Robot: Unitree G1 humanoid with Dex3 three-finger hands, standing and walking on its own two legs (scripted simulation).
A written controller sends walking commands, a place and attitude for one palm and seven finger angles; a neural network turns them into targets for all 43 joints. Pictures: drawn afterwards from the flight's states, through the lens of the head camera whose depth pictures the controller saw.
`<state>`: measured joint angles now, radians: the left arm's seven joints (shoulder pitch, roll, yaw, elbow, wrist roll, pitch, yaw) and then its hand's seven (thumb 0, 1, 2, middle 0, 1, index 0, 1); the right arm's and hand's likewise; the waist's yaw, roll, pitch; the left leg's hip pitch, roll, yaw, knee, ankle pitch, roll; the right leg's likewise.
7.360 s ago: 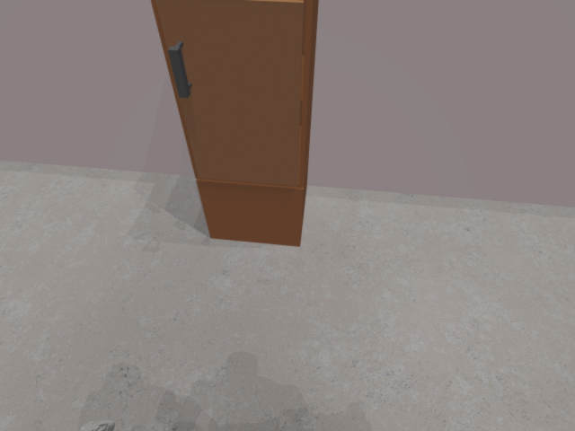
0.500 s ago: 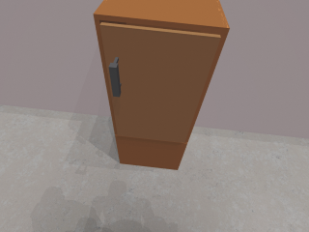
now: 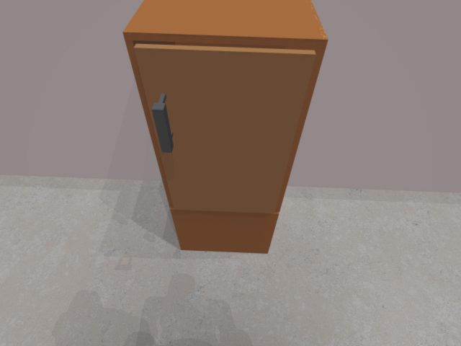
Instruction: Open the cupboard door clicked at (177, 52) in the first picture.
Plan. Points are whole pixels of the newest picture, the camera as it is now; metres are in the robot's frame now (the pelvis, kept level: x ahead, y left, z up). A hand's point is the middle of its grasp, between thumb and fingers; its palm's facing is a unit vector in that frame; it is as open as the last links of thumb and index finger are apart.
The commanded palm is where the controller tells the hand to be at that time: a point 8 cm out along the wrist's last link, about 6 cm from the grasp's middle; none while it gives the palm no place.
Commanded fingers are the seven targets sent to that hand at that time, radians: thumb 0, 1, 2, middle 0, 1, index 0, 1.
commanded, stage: look again from close up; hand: left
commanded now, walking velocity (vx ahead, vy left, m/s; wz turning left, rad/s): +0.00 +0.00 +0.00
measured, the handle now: (165, 123) +0.58 +0.20 +0.04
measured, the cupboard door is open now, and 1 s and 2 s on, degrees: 0 0 0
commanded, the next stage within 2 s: raise the hand with hooked fingers in 0.48 s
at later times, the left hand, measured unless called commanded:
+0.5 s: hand out of the picture +0.00 +0.16 -0.17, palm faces +0.02 -0.97 -0.22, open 7.3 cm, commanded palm none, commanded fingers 0.00 0.90 0.90 -0.20 -0.30 -0.20 -0.30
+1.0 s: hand (136, 337) +0.15 +0.17 -0.05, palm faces +0.01 -1.00 +0.03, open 8.5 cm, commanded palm +0.13 +0.23 -0.04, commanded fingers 0.00 0.39 0.68 -0.24 -0.63 -0.24 -0.63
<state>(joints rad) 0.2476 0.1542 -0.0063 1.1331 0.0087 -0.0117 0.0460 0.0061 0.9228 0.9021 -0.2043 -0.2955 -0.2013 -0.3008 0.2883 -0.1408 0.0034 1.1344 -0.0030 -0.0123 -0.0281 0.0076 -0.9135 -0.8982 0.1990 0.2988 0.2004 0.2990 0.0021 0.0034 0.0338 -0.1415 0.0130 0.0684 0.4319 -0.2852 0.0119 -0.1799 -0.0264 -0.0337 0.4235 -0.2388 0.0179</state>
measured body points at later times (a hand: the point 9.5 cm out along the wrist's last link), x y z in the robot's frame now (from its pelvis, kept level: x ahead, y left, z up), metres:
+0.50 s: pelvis +0.00 -0.01 +0.00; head +0.01 -0.04 +0.45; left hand +0.00 +0.21 -0.15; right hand +0.00 -0.23 -0.17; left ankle -0.04 +0.10 -0.74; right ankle -0.01 -0.13 -0.74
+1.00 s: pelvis -0.04 -0.03 -0.08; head +0.00 -0.02 +0.37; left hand +0.14 +0.22 -0.05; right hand +0.21 -0.28 -0.09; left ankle -0.04 +0.10 -0.74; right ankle -0.01 -0.13 -0.74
